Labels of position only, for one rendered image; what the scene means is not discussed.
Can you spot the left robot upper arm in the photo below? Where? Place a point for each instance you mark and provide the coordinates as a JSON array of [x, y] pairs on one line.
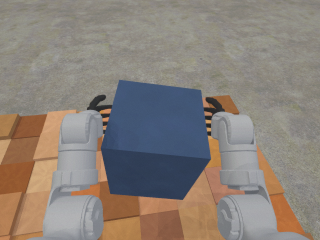
[[73, 217]]

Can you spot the left robot hand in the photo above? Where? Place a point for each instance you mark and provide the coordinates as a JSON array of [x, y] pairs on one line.
[[93, 106]]

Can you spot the robot left forearm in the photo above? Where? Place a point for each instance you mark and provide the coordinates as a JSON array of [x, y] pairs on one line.
[[77, 147]]

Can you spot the carton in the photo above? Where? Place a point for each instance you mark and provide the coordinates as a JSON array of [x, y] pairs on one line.
[[156, 142]]

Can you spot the right robot hand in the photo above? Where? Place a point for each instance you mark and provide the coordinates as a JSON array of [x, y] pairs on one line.
[[218, 108]]

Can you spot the right robot upper arm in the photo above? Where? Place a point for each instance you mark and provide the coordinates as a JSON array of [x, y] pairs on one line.
[[249, 217]]

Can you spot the robot right forearm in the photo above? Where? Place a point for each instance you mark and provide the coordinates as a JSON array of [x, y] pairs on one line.
[[238, 153]]

